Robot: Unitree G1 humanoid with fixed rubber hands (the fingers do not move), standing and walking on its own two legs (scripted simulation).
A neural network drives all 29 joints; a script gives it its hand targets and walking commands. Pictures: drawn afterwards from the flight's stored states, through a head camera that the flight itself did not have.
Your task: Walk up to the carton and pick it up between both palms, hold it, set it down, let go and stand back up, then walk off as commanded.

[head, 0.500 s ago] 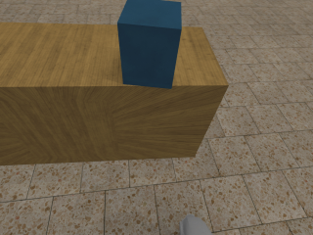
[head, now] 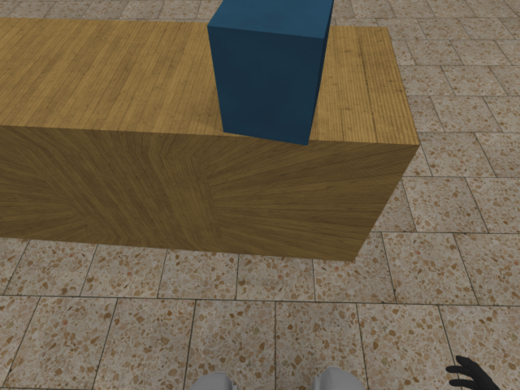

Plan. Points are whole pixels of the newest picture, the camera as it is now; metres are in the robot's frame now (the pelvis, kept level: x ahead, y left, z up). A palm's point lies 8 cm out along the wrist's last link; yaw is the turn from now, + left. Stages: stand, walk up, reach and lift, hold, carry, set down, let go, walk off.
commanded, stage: walk up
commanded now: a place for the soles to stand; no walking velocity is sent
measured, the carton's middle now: (275, 63) +0.74 +0.00 +0.06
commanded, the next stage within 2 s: none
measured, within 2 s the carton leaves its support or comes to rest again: neither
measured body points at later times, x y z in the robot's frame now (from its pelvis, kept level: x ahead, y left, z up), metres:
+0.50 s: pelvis +0.00 +0.03 +0.03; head +0.03 +0.03 +0.48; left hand +0.07 +0.34 -0.10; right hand +0.12 -0.27 -0.09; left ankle +0.01 +0.14 -0.71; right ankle +0.03 -0.13 -0.71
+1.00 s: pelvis +0.04 +0.00 +0.03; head +0.04 +0.00 +0.47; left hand +0.10 +0.34 -0.09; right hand +0.10 -0.33 -0.10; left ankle +0.02 +0.14 -0.71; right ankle +0.04 -0.12 -0.70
